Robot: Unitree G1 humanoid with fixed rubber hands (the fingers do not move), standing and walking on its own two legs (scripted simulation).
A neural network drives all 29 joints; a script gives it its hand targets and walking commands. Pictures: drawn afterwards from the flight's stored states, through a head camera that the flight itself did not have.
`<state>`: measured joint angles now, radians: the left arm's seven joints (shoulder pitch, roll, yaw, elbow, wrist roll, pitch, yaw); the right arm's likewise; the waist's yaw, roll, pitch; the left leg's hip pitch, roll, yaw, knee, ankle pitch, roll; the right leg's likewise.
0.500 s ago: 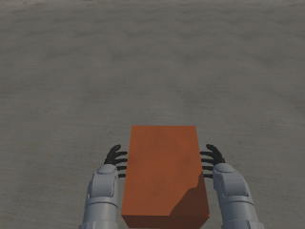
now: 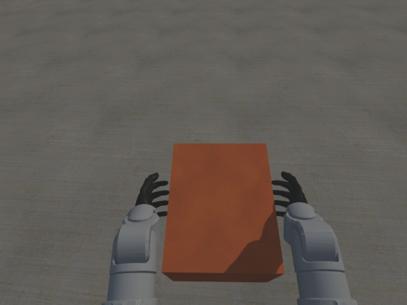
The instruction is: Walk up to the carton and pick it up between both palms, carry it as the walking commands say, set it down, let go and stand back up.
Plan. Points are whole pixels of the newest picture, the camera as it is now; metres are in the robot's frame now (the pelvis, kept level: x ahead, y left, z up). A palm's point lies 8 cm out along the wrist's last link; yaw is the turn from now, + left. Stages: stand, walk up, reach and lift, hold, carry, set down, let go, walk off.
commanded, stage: carry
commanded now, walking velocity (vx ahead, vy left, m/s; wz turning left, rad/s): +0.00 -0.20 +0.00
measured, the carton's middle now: (219, 212) +0.34 +0.00 +0.00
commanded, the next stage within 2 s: none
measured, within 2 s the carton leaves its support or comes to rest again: neither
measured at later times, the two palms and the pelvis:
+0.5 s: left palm (174, 226) +0.25 +0.08 +0.11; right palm (347, 219) +0.25 -0.20 +0.12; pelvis -0.02 -0.07 +0.00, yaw +1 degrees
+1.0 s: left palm (255, 240) +0.23 -0.05 +0.10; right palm out of the picture +0.22 -0.33 +0.09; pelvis -0.05 -0.20 -0.01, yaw +1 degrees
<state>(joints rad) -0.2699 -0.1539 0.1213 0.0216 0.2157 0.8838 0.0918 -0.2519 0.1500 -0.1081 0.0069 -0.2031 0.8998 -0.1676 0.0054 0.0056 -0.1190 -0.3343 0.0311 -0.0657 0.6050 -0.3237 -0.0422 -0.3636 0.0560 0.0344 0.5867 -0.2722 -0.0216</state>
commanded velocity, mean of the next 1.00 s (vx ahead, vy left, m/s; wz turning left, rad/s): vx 0.00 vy -0.20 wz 0.00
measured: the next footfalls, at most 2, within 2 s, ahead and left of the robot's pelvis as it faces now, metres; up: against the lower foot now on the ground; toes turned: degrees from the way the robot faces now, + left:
right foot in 0.50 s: +0.07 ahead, -0.21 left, +0.00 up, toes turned -5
left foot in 0.70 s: -0.01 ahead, +0.01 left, +0.00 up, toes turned +12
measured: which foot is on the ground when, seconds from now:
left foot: down 0.00-0.52, up 0.54-0.68, down 0.70-0.96, up 0.98-1.00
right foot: down 0.00-0.28, up 0.30-0.48, down 0.50-0.72, up 0.74-0.92, down 0.94-1.00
